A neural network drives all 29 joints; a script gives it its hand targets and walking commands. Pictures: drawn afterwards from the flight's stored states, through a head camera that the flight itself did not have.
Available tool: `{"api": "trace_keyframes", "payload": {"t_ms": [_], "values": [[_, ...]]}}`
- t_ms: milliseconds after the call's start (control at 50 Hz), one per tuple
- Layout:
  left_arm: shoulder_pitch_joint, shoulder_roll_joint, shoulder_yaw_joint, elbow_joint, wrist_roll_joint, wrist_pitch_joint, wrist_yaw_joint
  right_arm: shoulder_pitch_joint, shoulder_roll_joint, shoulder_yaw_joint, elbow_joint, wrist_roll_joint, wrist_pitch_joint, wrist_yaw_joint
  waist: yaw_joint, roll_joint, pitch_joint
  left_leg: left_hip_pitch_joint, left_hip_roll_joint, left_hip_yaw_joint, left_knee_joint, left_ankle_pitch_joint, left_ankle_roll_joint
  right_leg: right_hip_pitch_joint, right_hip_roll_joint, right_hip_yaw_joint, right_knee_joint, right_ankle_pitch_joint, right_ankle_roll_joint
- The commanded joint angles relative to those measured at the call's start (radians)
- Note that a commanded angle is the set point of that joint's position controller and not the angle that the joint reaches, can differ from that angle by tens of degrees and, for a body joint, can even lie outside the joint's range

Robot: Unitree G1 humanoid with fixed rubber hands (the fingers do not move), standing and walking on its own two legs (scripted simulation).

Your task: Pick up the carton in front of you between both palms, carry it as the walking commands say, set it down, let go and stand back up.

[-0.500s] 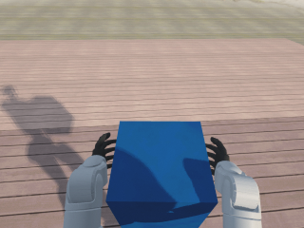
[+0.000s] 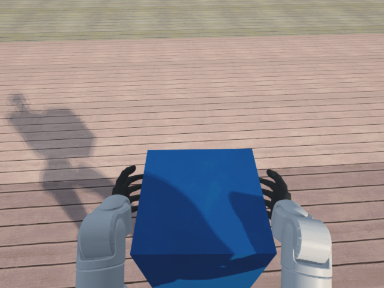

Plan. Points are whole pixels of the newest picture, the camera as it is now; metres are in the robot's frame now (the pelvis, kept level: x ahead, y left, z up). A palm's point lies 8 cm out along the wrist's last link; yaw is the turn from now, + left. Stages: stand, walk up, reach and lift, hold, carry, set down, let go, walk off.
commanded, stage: carry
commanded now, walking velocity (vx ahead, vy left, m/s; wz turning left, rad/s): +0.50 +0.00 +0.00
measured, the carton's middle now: (200, 223) +0.27 -0.01 +0.01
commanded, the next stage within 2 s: none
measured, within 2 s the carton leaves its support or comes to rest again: neither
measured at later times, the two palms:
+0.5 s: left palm (145, 95) +0.62 +0.15 +0.08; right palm (249, 100) +0.59 -0.15 +0.09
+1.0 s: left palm (167, 41) +0.96 +0.12 +0.10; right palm (244, 44) +0.96 -0.18 +0.09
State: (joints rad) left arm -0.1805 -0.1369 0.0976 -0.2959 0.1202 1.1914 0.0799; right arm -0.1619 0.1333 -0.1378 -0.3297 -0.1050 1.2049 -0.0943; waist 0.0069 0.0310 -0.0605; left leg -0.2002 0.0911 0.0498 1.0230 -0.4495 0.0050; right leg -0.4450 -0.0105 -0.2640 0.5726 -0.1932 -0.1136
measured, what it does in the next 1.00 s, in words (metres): walks ahead: left foot, then right foot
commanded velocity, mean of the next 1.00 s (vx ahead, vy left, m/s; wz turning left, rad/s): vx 0.50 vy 0.00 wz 0.00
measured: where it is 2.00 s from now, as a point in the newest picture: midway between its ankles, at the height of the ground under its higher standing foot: (194, 143)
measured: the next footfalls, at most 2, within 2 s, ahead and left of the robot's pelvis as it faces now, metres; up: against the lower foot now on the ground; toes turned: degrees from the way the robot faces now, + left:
left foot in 0.44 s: +0.48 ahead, +0.09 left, +0.00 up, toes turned +8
right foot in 0.94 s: +0.81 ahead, -0.11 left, +0.00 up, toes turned -12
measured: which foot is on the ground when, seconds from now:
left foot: up 0.00-0.42, down 0.44-0.96, up 0.98-1.00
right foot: down 0.00-0.46, up 0.48-0.92, down 0.94-1.00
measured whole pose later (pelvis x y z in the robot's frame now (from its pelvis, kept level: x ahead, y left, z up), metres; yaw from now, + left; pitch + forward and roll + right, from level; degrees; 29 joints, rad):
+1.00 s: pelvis +0.68 -0.03 -0.01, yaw -1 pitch +3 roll -1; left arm -0.26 -0.15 0.13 -0.31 0.11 1.21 0.09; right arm -0.24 0.11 -0.15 -0.35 -0.10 1.22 -0.09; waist 0.03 0.04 -0.04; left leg -0.12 0.07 0.09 0.93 -0.49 0.00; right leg -0.49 -0.02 -0.22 0.61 -0.17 -0.10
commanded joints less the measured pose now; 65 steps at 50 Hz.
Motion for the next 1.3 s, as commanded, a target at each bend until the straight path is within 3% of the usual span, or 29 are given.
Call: {"api": "trace_keyframes", "payload": {"t_ms": [0, 20, 80, 220, 320, 380, 400, 420, 440, 460, 480, 520, 540, 560, 620, 720, 800, 860, 900, 920, 940, 960, 980, 1020, 1040, 1060, 1120, 1180, 1280], "values": [[-0.437, -0.958, -0.715, -0.075, -0.409, -0.009, -0.251, -0.484, 0.928, 0.757, -0.059, 0.413, -0.007, 0.284, 0.009, -0.056, -0.289, -0.428, 0.035, -0.06, 0.22, 0.1, 0.034, 0.538, -0.357, 0.581, -0.358, 0.051, -0.066], [-0.452, -0.976, -0.731, -0.084, -0.424, -0.017, -0.257, -0.474, 0.953, 0.757, -0.049, 0.412, -0.018, 0.282, 0.009, -0.043, -0.283, -0.413, 0.05, -0.056, 0.156, 0.141, 0.027, 0.504, -0.33, 0.501, -0.369, 0.096, -0.04], [-0.429, -0.986, -0.747, -0.095, -0.449, -0.033, -0.274, -0.403, 0.993, 0.765, -0.023, 0.377, -0.051, 0.264, 0.011, -0.11, -0.304, -0.391, 0.025, 0.004, 0.026, 0.195, 0.009, 0.5, -0.28, 0.346, -0.382, 0.165, -0.013], [-0.368, -0.907, -0.731, -0.142, -0.451, -0.035, -0.288, -0.382, 0.951, 0.786, -0.101, 0.366, -0.065, 0.23, 0.008, -0.162, -0.191, -0.515, -0.003, 0.1, -0.28, 0.35, -0.013, 0.596, -0.227, 0.198, -0.389, 0.379, -0.02], [-0.332, -0.83, -0.695, -0.154, -0.415, 0.004, -0.262, -0.394, 0.864, 0.782, -0.148, 0.392, -0.012, 0.235, 0.014, -0.178, -0.099, -0.405, -0.043, 0.171, -0.487, 0.439, 0.019, 0.585, -0.212, 0.126, -0.386, 0.517, -0.003], [-0.345, -0.802, -0.687, -0.16, -0.403, 0.028, -0.252, -0.4, 0.835, 0.764, -0.134, 0.402, 0.014, 0.245, -0.001, -0.187, -0.155, -0.16, -0.102, 0.228, -0.545, 0.417, 0.043, 0.582, -0.204, 0.057, -0.192, 0.768, 0.035], [-0.36, -0.794, -0.689, -0.164, -0.403, 0.035, -0.252, -0.39, 0.832, 0.753, -0.117, 0.399, 0.02, 0.248, -0.022, -0.155, -0.207, 0.009, -0.136, 0.258, -0.593, 0.376, 0.041, 0.531, -0.173, 0.012, -0.02, 0.751, 0.06], [-0.382, -0.782, -0.688, -0.166, -0.405, 0.04, -0.252, -0.389, 0.834, 0.746, -0.11, 0.394, 0.024, 0.253, -0.043, -0.099, -0.277, 0.221, -0.054, 0.158, -0.588, 0.306, 0.042, 0.384, -0.154, 0.028, 0.171, 0.527, 0.082], [-0.408, -0.791, -0.698, -0.181, -0.417, 0.051, -0.251, -0.399, 0.823, 0.727, -0.079, 0.384, 0.02, 0.258, -0.046, 0.137, -0.389, 0.467, 0.245, -0.348, -0.641, 0.116, 0.195, 0.068, -0.059, 0.064, 0.488, 0.261, 0.132], [-0.413, -0.799, -0.7, -0.164, -0.414, 0.051, -0.254, -0.386, 0.849, 0.735, -0.05, 0.396, 0.019, 0.261, -0.035, 0.251, -0.372, 0.5, 0.335, -0.6, -0.799, 0.217, 0.265, -0.132, 0.048, 0.158, 0.681, -0.242, 0.134], [-0.423, -0.831, -0.706, -0.136, -0.41, 0.042, -0.255, -0.411, 0.871, 0.741, -0.067, 0.411, 0.014, 0.264, -0.033, 0.191, -0.345, 0.47, 0.326, -0.495, -0.786, 0.349, 0.261, -0.189, -0.012, 0.252, 0.785, -0.249, 0.108], [-0.435, -0.894, -0.718, -0.134, -0.415, 0.02, -0.258, -0.446, 0.94, 0.755, -0.084, 0.422, -0.002, 0.27, -0.026, 0.013, -0.319, 0.335, 0.271, -0.29, -0.761, 0.514, 0.184, -0.173, -0.097, 0.273, 0.69, -0.158, 0.076], [-0.437, -0.926, -0.72, -0.129, -0.416, 0.011, -0.257, -0.477, 0.965, 0.762, -0.098, 0.429, -0.01, 0.272, -0.019, 0.005, -0.312, 0.275, 0.246, -0.217, -0.786, 0.478, 0.144, -0.137, -0.119, 0.272, 0.609, -0.113, 0.08], [-0.437, -0.94, -0.724, -0.127, -0.415, 0.002, -0.254, -0.485, 0.973, 0.765, -0.108, 0.435, -0.015, 0.273, -0.015, 0.024, -0.315, 0.244, 0.225, -0.161, -0.805, 0.442, 0.126, -0.107, -0.11, 0.245, 0.555, -0.083, 0.085], [-0.39, -0.948, -0.728, -0.114, -0.395, -0.016, -0.239, -0.45, 0.952, 0.766, -0.118, 0.439, -0.02, 0.28, -0.016, 0.071, -0.29, 0.242, 0.198, -0.069, -0.841, 0.424, 0.132, -0.134, -0.094, 0.183, 0.408, -0.049, 0.107], [-0.383, -0.913, -0.738, -0.15, -0.395, -0.004, -0.223, -0.399, 0.888, 0.745, -0.125, 0.422, -0.007, 0.281, -0.022, 0.103, -0.207, 0.306, 0.154, 0.028, -0.832, 0.575, 0.134, -0.218, -0.082, 0.117, 0.172, 0.073, 0.125], [-0.4, -0.872, -0.736, -0.145, -0.406, 0.022, -0.23, -0.393, 0.844, 0.726, -0.105, 0.399, 0.01, 0.273, -0.028, 0.11, -0.127, 0.319, 0.13, 0.078, -0.807, 0.682, 0.125, -0.194, -0.047, 0.068, 0.011, 0.154, 0.103], [-0.468, -0.835, -0.731, -0.148, -0.427, 0.036, -0.236, -0.455, 0.815, 0.731, -0.107, 0.399, 0.018, 0.263, -0.025, 0.132, -0.115, 0.308, 0.135, 0.111, -0.728, 0.808, 0.096, -0.062, -0.019, 0.043, -0.053, 0.169, 0.068], [-0.488, -0.808, -0.715, -0.121, -0.43, 0.039, -0.236, -0.506, 0.791, 0.735, -0.106, 0.405, 0.024, 0.255, 0.002, 0.104, -0.206, 0.244, 0.093, 0.188, -0.473, 0.902, 0.055, 0.207, 0.054, -0.01, -0.097, 0.115, 0.06], [-0.5, -0.792, -0.7, -0.106, -0.424, 0.039, -0.236, -0.543, 0.768, 0.735, -0.103, 0.408, 0.026, 0.252, 0.037, 0.039, -0.279, 0.124, 0.057, 0.186, -0.272, 0.757, 0.036, 0.404, 0.014, 0.041, -0.091, 0.05, 0.062], [-0.525, -0.759, -0.684, -0.081, -0.417, 0.038, -0.235, -0.593, 0.773, 0.749, -0.103, 0.418, 0.034, 0.25, 0.054, -0.172, -0.386, -0.13, -0.029, 0.154, 0.037, 0.466, -0.001, 0.62, -0.268, 0.481, -0.144, -0.085, -0.045], [-0.536, -0.76, -0.678, -0.043, -0.421, 0.033, -0.234, -0.624, 0.777, 0.747, -0.08, 0.424, 0.036, 0.249, 0.074, -0.36, -0.387, -0.383, -0.159, 0.065, 0.254, -0.019, -0.009, 0.728, -0.381, 0.801, -0.295, -0.028, -0.153], [-0.574, -0.777, -0.684, -0.046, -0.436, 0.028, -0.237, -0.66, 0.801, 0.752, -0.051, 0.422, 0.026, 0.246, 0.056, -0.29, -0.375, -0.47, -0.099, -0.046, 0.383, -0.045, 0.026, 0.718, -0.386, 0.73, -0.269, 0.082, -0.154], [-0.678, -0.835, -0.713, -0.041, -0.467, 0.009, -0.239, -0.73, 0.845, 0.741, -0.022, 0.429, 0.005, 0.239, 0.048, -0.11, -0.351, -0.486, -0.024, -0.072, 0.339, 0.043, 0.059, 0.606, -0.324, 0.541, -0.213, 0.279, -0.101], [-0.74, -0.851, -0.724, -0.031, -0.481, -0.002, -0.24, -0.761, 0.852, 0.74, -0.002, 0.43, -0.005, 0.233, 0.035, -0.083, -0.348, -0.46, 0.0, -0.073, 0.261, 0.086, 0.057, 0.548, -0.304, 0.478, -0.229, 0.262, -0.073], [-0.79, -0.858, -0.726, -0.019, -0.495, -0.013, -0.24, -0.792, 0.855, 0.739, 0.018, 0.426, -0.015, 0.225, 0.029, -0.099, -0.357, -0.429, 0.0, -0.056, 0.216, 0.115, 0.053, 0.513, -0.291, 0.435, -0.25, 0.227, -0.059], [-0.871, -0.85, -0.71, 0.042, -0.512, -0.031, -0.237, -0.859, 0.851, 0.727, 0.088, 0.412, -0.04, 0.202, 0.024, -0.134, -0.348, -0.437, -0.009, -0.016, 0.076, 0.138, 0.036, 0.474, -0.271, 0.355, -0.278, 0.205, -0.077], [-0.946, -0.832, -0.679, 0.11, -0.514, -0.038, -0.227, -0.945, 0.833, 0.705, 0.144, 0.415, -0.049, 0.185, 0.032, -0.143, -0.318, -0.496, -0.011, 0.014, -0.097, 0.203, 0.025, 0.505, -0.248, 0.299, -0.258, 0.257, -0.093], [-1.047, -0.817, -0.606, 0.223, -0.499, -0.023, -0.206, -1.075, 0.829, 0.652, 0.236, 0.44, -0.032, 0.179, 0.057, -0.156, -0.271, -0.407, -0.064, 0.093, -0.384, 0.4, 0.046, 0.501, -0.187, 0.2, -0.199, 0.401, -0.059]]}}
